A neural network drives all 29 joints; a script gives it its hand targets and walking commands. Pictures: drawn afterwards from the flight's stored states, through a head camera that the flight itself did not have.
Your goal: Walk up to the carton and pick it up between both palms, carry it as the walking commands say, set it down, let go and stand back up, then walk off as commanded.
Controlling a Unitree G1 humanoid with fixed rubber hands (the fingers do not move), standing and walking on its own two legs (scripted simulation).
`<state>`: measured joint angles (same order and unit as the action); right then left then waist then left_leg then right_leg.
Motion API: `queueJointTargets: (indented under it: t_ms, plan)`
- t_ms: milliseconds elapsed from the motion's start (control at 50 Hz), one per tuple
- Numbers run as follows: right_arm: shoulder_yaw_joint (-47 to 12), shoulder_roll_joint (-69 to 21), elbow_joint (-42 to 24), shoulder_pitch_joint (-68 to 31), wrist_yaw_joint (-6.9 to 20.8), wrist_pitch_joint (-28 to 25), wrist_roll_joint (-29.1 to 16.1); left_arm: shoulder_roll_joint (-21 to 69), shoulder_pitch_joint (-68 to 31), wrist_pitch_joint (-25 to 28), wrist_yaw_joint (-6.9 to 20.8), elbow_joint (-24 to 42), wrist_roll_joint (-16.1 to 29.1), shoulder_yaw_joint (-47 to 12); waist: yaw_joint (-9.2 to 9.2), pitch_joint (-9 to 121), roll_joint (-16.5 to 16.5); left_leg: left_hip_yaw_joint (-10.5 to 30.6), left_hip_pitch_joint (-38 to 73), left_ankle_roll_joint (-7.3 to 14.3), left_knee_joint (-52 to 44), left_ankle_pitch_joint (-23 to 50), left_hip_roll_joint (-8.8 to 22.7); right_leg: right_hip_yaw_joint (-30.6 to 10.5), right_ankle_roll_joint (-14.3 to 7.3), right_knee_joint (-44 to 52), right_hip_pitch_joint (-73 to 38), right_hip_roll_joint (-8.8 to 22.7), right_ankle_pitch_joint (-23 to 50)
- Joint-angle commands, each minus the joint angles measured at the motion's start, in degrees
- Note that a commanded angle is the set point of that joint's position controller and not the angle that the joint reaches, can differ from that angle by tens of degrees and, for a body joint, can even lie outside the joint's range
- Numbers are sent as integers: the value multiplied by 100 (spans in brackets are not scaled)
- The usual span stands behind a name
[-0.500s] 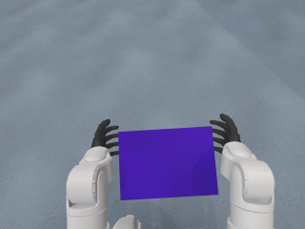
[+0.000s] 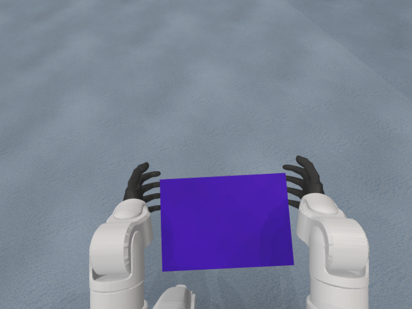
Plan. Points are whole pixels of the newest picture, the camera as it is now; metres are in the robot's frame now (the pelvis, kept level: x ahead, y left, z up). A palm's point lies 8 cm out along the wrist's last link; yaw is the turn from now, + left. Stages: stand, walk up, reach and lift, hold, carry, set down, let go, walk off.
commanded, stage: carry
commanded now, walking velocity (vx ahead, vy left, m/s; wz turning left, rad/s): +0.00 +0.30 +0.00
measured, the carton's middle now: (222, 214) +0.30 +0.00 -0.02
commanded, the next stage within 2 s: none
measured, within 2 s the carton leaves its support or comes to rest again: neither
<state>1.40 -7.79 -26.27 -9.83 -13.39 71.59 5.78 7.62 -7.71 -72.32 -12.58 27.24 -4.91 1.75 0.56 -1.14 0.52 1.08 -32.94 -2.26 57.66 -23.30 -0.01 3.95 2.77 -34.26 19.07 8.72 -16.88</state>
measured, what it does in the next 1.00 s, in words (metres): steps to the left: left foot, then right foot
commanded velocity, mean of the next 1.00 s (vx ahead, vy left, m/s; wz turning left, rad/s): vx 0.00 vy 0.30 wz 0.00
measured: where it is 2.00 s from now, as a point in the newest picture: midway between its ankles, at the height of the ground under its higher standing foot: outside the picture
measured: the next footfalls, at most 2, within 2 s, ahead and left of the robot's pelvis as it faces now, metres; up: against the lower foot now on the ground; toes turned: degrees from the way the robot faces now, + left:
left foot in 0.14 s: +0.07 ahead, +0.24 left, +0.00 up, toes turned +5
right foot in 0.38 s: -0.01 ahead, +0.06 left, +0.00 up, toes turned -8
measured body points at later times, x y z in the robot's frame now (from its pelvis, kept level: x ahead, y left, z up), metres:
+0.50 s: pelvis -0.06 +0.18 +0.00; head -0.03 +0.15 +0.45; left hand +0.22 +0.32 +0.09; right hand +0.22 +0.03 +0.08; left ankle -0.02 +0.31 -0.67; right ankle -0.05 +0.06 -0.73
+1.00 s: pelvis -0.12 +0.36 -0.01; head -0.10 +0.35 +0.44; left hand +0.15 +0.52 +0.08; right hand +0.17 +0.22 +0.08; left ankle -0.05 +0.45 -0.71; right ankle -0.12 +0.28 -0.74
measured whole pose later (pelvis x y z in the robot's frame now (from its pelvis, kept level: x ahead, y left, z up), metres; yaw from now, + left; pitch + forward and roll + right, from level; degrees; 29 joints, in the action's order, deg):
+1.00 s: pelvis -0.12 +0.36 -0.01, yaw +0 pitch +2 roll +1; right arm 1.8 -7.9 -24.9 -10.3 -12.8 70.8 6.9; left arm 7.8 -9.5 -72.4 -13.0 25.4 -5.3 1.9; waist -2.1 0.8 1.3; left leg -5.4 -29.9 0.9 42.9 -19.9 -1.8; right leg 8.1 -2.1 -37.3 19.8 2.9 -20.2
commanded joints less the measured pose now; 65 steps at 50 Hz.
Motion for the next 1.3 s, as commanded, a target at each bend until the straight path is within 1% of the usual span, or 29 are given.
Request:
queueJointTargets:
  t_ms: [0,80,120,140,160,240,340,360,380,400,440,480,620,660,680,700,720,800,900,920,940,960,980,1020,1060,1220,1240,1260,1280]
  plan:
    - [-3627,-5927,-612,-2237,1459,-164,-2295,5494,-2151,304,1469,919,2112,-3201,-86,1710,-1584,-214,259,-104,-840,4,257,-624,-592,771,-1291,1152,3644]
    - [-3500,-5704,-372,-1876,1474,-33,-2308,5294,-1819,204,1307,768,1903,-3176,-60,1889,-1665,-815,1427,-82,-3143,631,97,-207,-314,313,-1224,963,3448]
    - [-3395,-5660,-195,-1773,1517,20,-2315,5212,-1791,158,1253,682,1783,-3247,-70,2138,-268,-277,2659,185,-3814,1648,737,183,112,-696,-186,481,1623]
    - [-3286,-5587,-63,-1758,1532,31,-2270,5223,-1889,93,1244,720,1765,-3311,-20,1979,1655,1376,2943,778,-3866,3015,2000,770,418,-1620,1321,-354,-1280]
    - [-3205,-5692,-11,-1704,1548,-9,-2226,5366,-2214,85,1285,747,1872,-3424,26,1933,2143,1373,2734,1247,-3593,3621,1912,387,258,-2802,1361,-662,-2445]
    - [-2984,-5945,-356,-1999,1567,-254,-2108,6063,-3033,206,1457,1008,2416,-3929,-24,2117,1521,-200,2241,960,-3156,2894,1123,127,-83,-2606,943,-538,-1163]
    - [-3133,-5775,-258,-1648,1414,-190,-1905,5809,-2608,161,1501,734,2319,-3635,-100,2293,692,274,1945,944,-3068,1686,1199,116,-358,745,-661,-437,-246]
    - [-3143,-5699,-255,-1725,1385,-157,-1873,5719,-2471,142,1520,628,2261,-3523,-188,2093,-145,61,840,642,-2413,1278,895,-870,-453,1329,-1591,395,3]
    - [-3162,-5534,-213,-1604,1356,-84,-1751,5565,-2254,113,1534,364,2190,-3378,-172,1918,-1959,-340,-789,158,-1149,-498,174,-3348,-1134,1692,-2086,2338,1263]
    - [-3294,-5565,-387,-1942,1366,-108,-1856,5686,-2361,148,1530,497,2286,-3429,-183,1553,-1751,450,-1173,124,139,-1065,-31,-3514,-1597,1666,-1621,2645,2686]
    - [-3444,-5655,-521,-2376,1404,-124,-2111,5647,-2467,209,1529,637,2242,-3343,-153,1519,-752,940,-877,102,896,-270,323,-2219,-1226,1342,-1401,2042,2480]
    - [-3567,-5844,-534,-2410,1443,-148,-2191,5683,-2461,269,1537,663,2187,-3206,-90,1553,-883,398,-448,-24,334,236,320,-982,-703,960,-1400,1197,2720]
    - [-3578,-5779,-427,-2001,1459,-28,-2324,5307,-1902,196,1347,754,1918,-3106,-114,1849,-1767,-646,1022,-80,-2447,290,155,-404,-411,616,-1300,1044,3504]
    - [-3449,-5693,-245,-1842,1494,30,-2315,5283,-1837,145,1294,636,1819,-3171,-67,2163,-1094,-956,2223,21,-3766,993,88,-84,-69,-65,-866,698,2527]
    - [-3422,-5685,-183,-1830,1526,46,-2320,5247,-1868,131,1279,619,1790,-3228,-86,2153,-145,-175,2678,246,-3850,1582,841,160,134,-774,-60,403,1284]
    - [-3291,-5633,-56,-1817,1540,45,-2274,5268,-2011,63,1285,689,1796,-3334,-31,1898,1796,1399,2807,843,-3988,2571,2013,778,423,-1616,1440,-427,-1484]
    - [-3224,-5739,3,-1779,1559,8,-2238,5419,-2317,63,1325,680,1896,-3421,22,1886,2115,1276,2580,1270,-3711,3060,1918,352,234,-2929,1360,-671,-2372]
    - [-3023,-5999,-369,-2106,1580,-246,-2128,6106,-3145,198,1494,988,2453,-3947,-28,2087,1459,-257,2142,984,-3302,2473,1141,173,-65,-2741,956,-553,-1100]
    - [-3145,-5809,-247,-1646,1421,-187,-1897,5831,-2673,151,1529,730,2377,-3690,-81,2326,854,322,2152,1060,-3353,1628,1299,262,-346,401,-429,-577,-482]
    - [-3162,-5729,-231,-1643,1391,-155,-1862,5756,-2577,132,1546,651,2327,-3591,-159,2194,242,136,1411,824,-2891,1387,1098,-315,-395,1250,-1242,-12,-24]
    - [-3154,-5669,-200,-1662,1356,-117,-1816,5642,-2389,105,1565,517,2268,-3465,-205,1985,-916,-105,65,438,-2004,782,669,-1958,-487,1661,-2077,1276,183]
    - [-3381,-5550,-491,-1933,1364,-80,-1816,5677,-2239,146,1566,286,2199,-3312,-202,1548,-2481,-280,-1193,122,-719,-819,-100,-3576,-1387,1892,-1793,2677,2201]
    - [-3366,-5630,-454,-2117,1357,-95,-1910,5699,-2397,147,1561,467,2306,-3396,-162,1505,-1398,609,-1090,121,249,-712,140,-3099,-1456,1628,-1670,2434,2990]
    - [-3484,-5696,-505,-2358,1408,-108,-2107,5676,-2464,205,1556,560,2228,-3302,-157,1546,-553,699,-767,88,674,31,365,-1751,-1065,1315,-1493,1816,2375]
    - [-3624,-5914,-572,-2419,1455,-140,-2229,5702,-2522,271,1545,706,2192,-3200,-114,1619,-811,201,-387,-11,149,341,294,-852,-701,1019,-1481,1150,2765]
    - [-3528,-5721,-331,-1932,1485,30,-2309,5298,-1945,140,1317,637,1867,-3114,-69,1934,-1577,-930,1462,-51,-3274,733,88,-219,-269,351,-1191,915,2956]
    - [-3456,-5686,-241,-1869,1505,57,-2314,5294,-1902,115,1296,587,1818,-3158,-72,2132,-1075,-1046,2163,21,-3765,1010,88,-73,-72,-22,-871,709,2315]
    - [-3431,-5683,-179,-1859,1539,72,-2322,5271,-1922,101,1285,567,1792,-3217,-90,2129,-128,-256,2641,247,-3849,1516,821,180,118,-771,-51,399,1133]
    - [-3301,-5625,-65,-1867,1548,68,-2282,5295,-2044,35,1294,620,1797,-3304,-42,1881,1808,1348,2752,864,-4028,2403,2007,764,402,-1594,1432,-423,-1490]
